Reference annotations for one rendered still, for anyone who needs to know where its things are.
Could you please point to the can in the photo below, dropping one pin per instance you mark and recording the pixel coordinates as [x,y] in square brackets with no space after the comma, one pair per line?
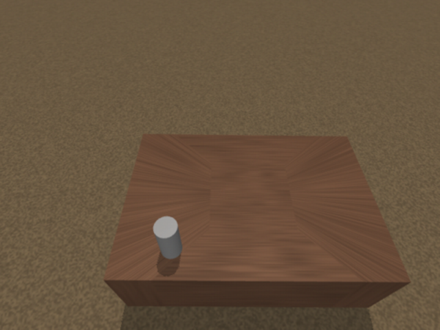
[168,238]

